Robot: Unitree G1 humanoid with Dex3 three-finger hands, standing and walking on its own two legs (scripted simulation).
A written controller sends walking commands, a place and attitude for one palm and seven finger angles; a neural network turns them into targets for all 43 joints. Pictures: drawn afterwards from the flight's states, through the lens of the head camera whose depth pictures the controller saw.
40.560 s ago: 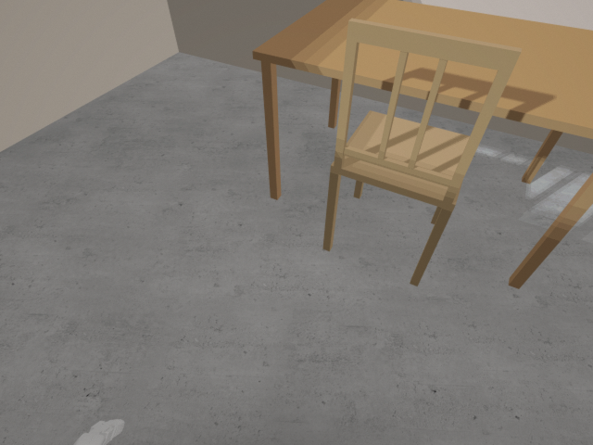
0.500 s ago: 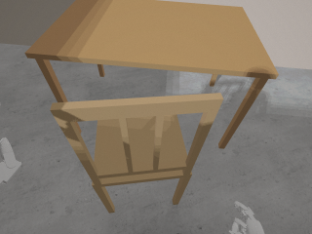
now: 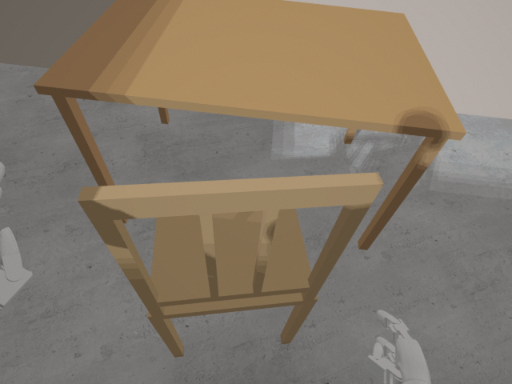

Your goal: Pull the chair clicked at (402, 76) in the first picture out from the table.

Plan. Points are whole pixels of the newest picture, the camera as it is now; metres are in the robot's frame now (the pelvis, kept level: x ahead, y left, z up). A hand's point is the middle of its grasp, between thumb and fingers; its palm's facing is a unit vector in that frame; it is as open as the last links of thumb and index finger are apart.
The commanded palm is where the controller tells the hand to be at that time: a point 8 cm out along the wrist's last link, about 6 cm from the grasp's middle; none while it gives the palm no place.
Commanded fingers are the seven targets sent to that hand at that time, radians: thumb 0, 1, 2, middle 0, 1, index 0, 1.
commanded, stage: let the arm hang, fingers relaxed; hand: left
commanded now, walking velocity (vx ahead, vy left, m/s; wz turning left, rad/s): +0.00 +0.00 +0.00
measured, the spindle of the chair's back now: (211, 260) +0.33 +0.10 -0.06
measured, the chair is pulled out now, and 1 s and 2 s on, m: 0.30 0.30 0.30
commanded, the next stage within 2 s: look to check the result in 1.14 s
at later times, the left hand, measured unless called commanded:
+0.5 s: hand out of the picture +0.02 +0.16 -0.17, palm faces +0.00 -0.97 -0.23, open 7.0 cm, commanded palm none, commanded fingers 0.00 0.90 0.90 -0.20 -0.30 -0.20 -0.30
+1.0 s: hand out of the picture -0.02 +0.16 -0.18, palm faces +0.04 -0.98 -0.22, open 7.3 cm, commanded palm none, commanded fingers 0.00 0.90 0.90 -0.20 -0.30 -0.20 -0.30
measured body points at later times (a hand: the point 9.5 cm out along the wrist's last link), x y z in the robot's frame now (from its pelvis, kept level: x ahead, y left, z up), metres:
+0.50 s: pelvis -0.04 -0.02 -0.01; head -0.01 -0.02 +0.44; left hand +0.02 +0.22 -0.15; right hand -0.06 -0.25 -0.15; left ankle -0.08 +0.12 -0.74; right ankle +0.06 -0.16 -0.74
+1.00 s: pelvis -0.03 -0.02 +0.00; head -0.01 -0.02 +0.45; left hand -0.02 +0.21 -0.16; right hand -0.06 -0.21 -0.16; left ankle -0.08 +0.12 -0.74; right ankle +0.06 -0.16 -0.74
